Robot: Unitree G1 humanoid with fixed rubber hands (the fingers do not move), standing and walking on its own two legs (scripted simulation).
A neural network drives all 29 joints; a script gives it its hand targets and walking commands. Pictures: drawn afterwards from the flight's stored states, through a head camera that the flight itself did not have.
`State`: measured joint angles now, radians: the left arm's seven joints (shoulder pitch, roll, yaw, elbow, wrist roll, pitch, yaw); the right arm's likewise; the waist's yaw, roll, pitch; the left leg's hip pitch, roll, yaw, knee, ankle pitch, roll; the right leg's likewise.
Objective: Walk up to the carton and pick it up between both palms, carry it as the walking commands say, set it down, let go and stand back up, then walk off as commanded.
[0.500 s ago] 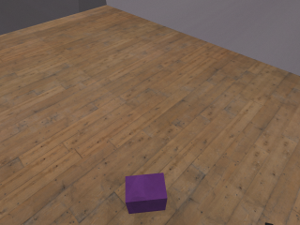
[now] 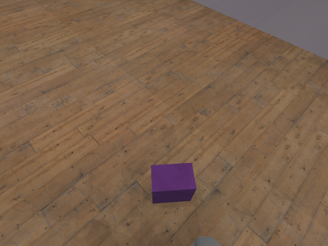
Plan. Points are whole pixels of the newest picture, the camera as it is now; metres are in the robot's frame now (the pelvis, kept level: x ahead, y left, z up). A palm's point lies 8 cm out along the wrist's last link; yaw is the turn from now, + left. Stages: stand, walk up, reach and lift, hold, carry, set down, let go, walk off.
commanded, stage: walk off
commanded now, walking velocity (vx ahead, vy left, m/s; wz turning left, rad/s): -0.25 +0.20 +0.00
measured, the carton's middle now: (171, 183) +0.49 -0.04 -0.66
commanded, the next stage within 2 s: none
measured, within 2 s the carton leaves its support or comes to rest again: neither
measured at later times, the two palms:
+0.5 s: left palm out of the picture -0.06 +0.38 -0.08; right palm out of the picture -0.07 -0.20 -0.14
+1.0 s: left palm out of the picture -0.20 +0.49 -0.12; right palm out of the picture -0.13 -0.03 -0.12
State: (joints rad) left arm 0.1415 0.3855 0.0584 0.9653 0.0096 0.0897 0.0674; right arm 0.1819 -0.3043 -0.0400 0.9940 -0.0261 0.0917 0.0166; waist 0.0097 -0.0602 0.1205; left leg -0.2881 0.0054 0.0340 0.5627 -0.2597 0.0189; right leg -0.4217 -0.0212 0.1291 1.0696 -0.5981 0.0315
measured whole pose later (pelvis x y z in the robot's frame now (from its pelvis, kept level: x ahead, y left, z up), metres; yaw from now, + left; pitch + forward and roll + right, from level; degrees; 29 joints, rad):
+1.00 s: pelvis -0.23 +0.22 +0.00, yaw +0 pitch -1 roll +1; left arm 0.22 0.25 0.06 0.96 0.00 0.08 0.08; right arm 0.13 -0.24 -0.02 0.89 -0.03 0.09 -0.02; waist 0.01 0.00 0.07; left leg -0.29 -0.04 0.07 0.48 -0.18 0.06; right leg -0.22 0.01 -0.09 0.71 -0.49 -0.01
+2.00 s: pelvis -0.49 +0.44 +0.01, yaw +1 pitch -1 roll +4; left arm 0.25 0.24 0.06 0.94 0.02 0.06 0.07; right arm 0.24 -0.29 -0.08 0.92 -0.04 0.11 0.02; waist 0.01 0.05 0.08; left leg -0.56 -0.12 -0.11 1.28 -0.37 -0.07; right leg -0.22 -0.09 -0.06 0.50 -0.27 -0.02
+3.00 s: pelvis -0.76 +0.68 +0.01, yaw +1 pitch +0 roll +4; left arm 0.19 0.28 0.08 0.90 0.04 0.04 0.06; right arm 0.23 -0.30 -0.08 0.88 -0.01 0.12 0.03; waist 0.03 0.00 0.10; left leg -0.37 0.01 -0.06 0.94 -0.43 -0.14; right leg -0.31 -0.17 -0.03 0.50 -0.19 0.05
